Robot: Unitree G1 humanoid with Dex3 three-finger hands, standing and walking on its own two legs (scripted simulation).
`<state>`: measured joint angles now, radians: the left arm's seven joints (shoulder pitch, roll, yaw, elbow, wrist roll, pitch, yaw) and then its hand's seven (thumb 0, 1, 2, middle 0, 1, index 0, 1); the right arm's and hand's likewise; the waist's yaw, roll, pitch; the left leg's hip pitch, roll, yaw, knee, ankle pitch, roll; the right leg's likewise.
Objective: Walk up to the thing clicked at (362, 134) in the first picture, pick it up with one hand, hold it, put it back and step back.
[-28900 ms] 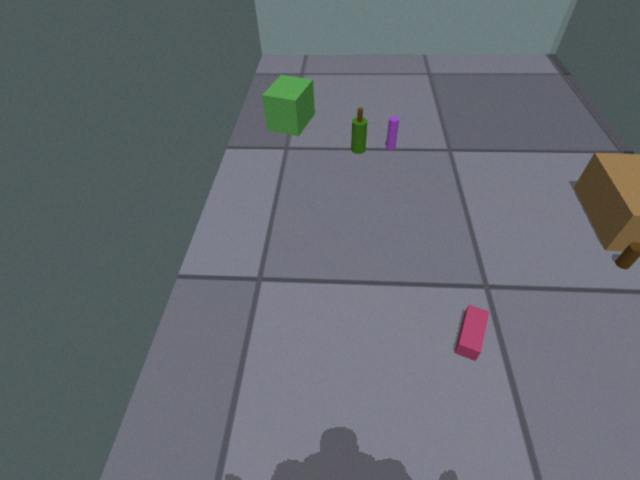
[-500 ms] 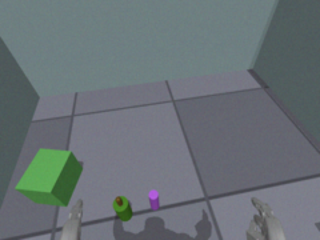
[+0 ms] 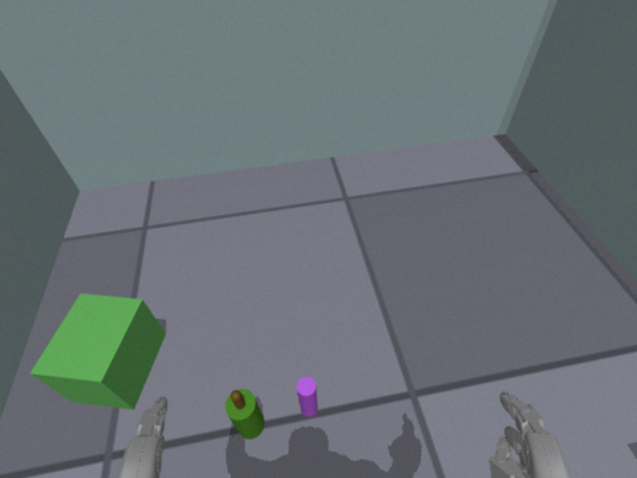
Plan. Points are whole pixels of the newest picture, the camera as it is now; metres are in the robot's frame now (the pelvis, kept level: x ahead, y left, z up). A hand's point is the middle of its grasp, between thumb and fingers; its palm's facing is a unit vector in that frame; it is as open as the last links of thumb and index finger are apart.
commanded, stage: stand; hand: left
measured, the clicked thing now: (243, 410) +0.40 +0.24 -0.60
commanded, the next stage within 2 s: none
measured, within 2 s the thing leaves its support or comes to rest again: neither
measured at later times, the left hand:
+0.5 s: hand out of the picture +0.09 +0.25 -0.11, palm faces -0.02 -0.93 -0.36, open 7.9 cm
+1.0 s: hand out of the picture +0.02 +0.26 -0.10, palm faces -0.02 -0.93 -0.36, open 7.4 cm
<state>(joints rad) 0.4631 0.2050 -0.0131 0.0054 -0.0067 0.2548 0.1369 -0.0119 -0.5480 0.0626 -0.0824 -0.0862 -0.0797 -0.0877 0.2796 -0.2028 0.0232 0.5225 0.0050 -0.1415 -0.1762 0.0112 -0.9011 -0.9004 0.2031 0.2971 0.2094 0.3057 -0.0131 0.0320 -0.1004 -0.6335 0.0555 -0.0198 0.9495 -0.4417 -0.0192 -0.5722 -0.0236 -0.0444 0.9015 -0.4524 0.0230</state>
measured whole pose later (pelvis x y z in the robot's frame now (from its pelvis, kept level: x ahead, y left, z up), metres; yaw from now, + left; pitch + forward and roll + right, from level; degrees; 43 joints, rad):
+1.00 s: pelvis -0.02 +0.01 +0.05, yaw +0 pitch -5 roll +0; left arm 0.18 0.33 -0.01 1.12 0.03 -0.01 0.01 0.00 0.90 0.90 -0.20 -0.30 -0.20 -0.30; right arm 0.15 -0.32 -0.03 1.13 -0.03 0.00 0.01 0.00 -0.90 -0.90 0.20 0.30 0.21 0.30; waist 0.01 0.02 0.05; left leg -0.16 0.01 0.02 0.39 -0.15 0.00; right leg -0.13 -0.06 -0.02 0.40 -0.19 0.04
